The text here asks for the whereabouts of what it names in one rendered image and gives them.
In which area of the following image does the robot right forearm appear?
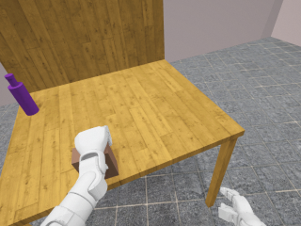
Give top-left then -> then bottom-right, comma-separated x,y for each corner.
238,212 -> 266,226

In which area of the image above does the sponge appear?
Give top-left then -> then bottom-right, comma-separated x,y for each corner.
71,142 -> 119,180

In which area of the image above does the robot left forearm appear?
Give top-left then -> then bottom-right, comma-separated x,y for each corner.
40,150 -> 108,226

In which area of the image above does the left robot hand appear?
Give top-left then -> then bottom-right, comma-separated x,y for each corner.
74,125 -> 113,170

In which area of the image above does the table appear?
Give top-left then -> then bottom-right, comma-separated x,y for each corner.
0,0 -> 245,226

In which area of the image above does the right robot hand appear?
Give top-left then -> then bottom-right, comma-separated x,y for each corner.
218,187 -> 254,226

